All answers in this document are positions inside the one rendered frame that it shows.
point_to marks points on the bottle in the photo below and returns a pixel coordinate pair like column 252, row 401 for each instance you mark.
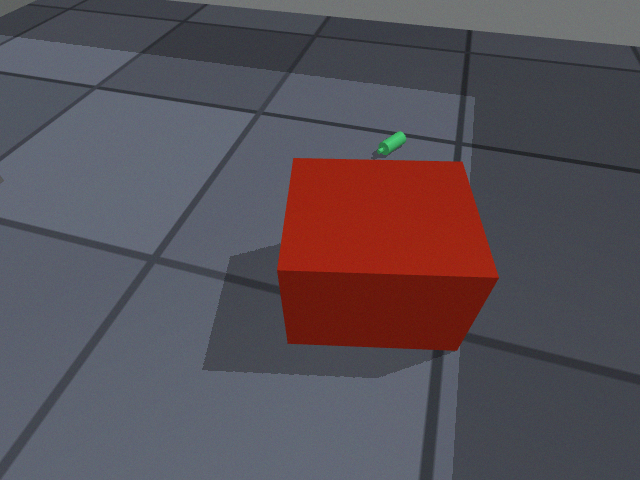
column 391, row 143

